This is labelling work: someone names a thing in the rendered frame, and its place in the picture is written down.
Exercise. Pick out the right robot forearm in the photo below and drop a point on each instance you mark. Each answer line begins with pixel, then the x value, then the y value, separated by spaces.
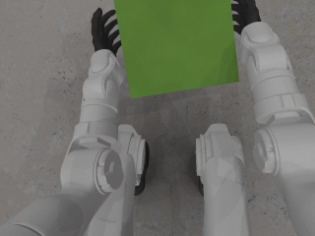
pixel 277 100

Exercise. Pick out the carton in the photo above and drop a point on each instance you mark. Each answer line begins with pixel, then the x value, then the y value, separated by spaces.
pixel 176 45

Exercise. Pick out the robot right hand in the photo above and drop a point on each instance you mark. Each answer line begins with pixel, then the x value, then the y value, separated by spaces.
pixel 248 13

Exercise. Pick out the robot left shin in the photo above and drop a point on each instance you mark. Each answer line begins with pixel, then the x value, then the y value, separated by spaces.
pixel 130 129

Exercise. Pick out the left robot forearm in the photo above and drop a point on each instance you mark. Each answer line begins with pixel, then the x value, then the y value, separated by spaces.
pixel 99 108

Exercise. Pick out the robot left upper arm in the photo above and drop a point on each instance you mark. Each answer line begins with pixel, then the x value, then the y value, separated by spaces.
pixel 88 176

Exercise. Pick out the right robot thigh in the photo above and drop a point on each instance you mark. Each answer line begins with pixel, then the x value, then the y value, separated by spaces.
pixel 226 208

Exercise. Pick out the robot right upper arm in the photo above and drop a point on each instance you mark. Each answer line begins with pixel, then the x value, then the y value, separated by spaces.
pixel 287 153

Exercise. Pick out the robot left hand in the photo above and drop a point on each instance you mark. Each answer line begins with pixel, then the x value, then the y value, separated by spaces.
pixel 100 33

